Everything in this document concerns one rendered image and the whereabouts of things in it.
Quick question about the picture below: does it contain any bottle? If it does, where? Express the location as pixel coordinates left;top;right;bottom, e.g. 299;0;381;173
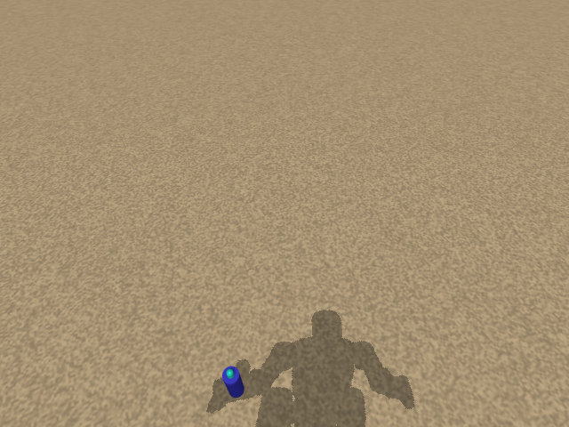
222;367;244;398

